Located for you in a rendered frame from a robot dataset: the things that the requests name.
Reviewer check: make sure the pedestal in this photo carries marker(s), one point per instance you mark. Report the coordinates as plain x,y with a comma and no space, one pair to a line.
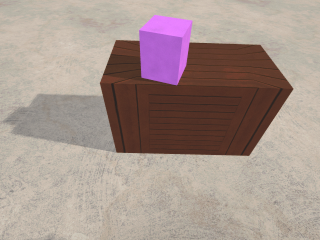
225,100

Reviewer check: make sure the carton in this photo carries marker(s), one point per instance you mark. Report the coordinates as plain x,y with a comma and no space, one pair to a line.
164,45

